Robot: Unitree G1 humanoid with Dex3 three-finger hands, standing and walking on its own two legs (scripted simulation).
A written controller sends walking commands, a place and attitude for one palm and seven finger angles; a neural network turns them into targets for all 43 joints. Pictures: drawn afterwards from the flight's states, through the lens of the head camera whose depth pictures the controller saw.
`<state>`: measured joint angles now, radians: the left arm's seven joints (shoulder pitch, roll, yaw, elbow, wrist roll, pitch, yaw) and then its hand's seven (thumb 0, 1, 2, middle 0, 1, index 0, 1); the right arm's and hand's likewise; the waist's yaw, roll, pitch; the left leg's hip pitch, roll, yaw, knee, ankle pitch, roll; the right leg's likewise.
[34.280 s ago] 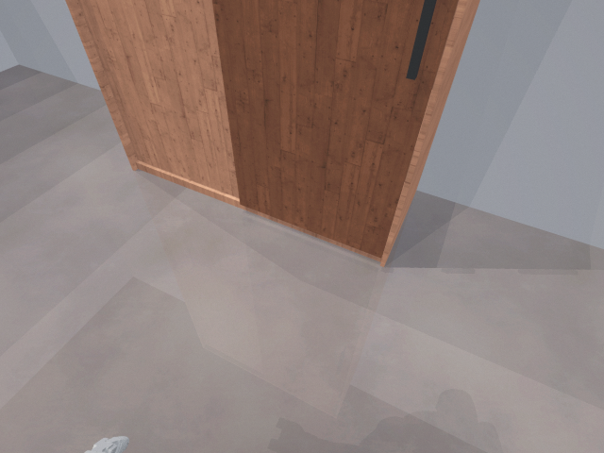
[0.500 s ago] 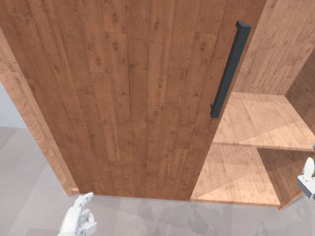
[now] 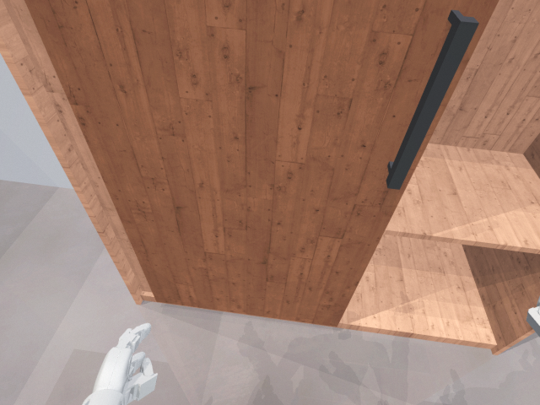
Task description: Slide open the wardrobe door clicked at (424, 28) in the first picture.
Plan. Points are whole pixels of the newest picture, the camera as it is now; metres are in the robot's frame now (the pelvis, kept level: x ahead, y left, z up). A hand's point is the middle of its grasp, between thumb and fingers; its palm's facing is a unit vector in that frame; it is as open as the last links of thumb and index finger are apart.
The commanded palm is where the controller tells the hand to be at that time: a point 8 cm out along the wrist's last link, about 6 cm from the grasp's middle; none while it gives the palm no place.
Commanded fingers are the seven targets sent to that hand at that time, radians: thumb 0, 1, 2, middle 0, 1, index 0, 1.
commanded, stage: step back with the hand held close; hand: right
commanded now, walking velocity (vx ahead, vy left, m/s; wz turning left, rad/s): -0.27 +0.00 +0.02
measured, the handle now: (419, 112) +0.52 -0.22 +0.20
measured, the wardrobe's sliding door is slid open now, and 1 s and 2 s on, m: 0.60 0.60 0.60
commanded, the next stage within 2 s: stop stepping back and stand still in 0.94 s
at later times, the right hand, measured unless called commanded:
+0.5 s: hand out of the picture +0.13 -0.29 +0.15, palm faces +0.47 +0.79 -0.40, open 7.4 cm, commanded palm +0.07 -0.32 +0.17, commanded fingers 0.00 -0.90 -0.90 0.20 0.30 0.20 0.30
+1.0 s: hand out of the picture +0.05 -0.24 +0.17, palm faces +0.31 +0.83 -0.46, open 7.4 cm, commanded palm -0.02 -0.29 +0.17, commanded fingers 0.00 -0.90 -0.90 0.20 0.30 0.20 0.30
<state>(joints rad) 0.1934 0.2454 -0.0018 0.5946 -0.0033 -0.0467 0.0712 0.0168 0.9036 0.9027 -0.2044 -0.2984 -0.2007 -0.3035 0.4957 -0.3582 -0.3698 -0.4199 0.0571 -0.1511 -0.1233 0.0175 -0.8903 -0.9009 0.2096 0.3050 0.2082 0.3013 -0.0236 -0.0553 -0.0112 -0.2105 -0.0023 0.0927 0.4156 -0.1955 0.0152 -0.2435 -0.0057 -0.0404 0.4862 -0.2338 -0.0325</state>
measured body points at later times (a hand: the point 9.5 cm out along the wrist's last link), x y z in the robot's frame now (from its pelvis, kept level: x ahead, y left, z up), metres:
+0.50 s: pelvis -0.06 -0.02 -0.01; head -0.06 -0.04 +0.44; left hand +0.11 +0.22 -0.08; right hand +0.10 -0.33 +0.17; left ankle +0.02 +0.11 -0.74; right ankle +0.01 -0.09 -0.74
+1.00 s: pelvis -0.17 +0.00 -0.01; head -0.14 -0.02 +0.44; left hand +0.04 +0.22 -0.08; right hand +0.03 -0.28 +0.19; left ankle -0.24 +0.11 -0.74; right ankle +0.02 -0.09 -0.74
